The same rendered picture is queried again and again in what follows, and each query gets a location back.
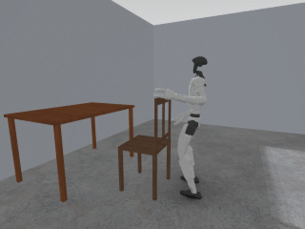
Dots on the left robot hand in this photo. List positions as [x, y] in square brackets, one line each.
[169, 94]

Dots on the robot right forearm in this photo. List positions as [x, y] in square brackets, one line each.
[187, 113]

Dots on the table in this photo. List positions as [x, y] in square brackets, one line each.
[56, 117]

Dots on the left robot upper arm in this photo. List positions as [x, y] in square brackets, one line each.
[197, 83]

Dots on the left robot foot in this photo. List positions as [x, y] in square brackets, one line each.
[189, 194]

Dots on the chair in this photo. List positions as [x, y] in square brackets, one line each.
[149, 145]

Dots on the robot left forearm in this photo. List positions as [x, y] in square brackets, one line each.
[189, 99]

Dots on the robot right thigh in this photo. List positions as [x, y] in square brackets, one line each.
[190, 149]

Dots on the right robot hand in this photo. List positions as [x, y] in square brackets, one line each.
[180, 117]

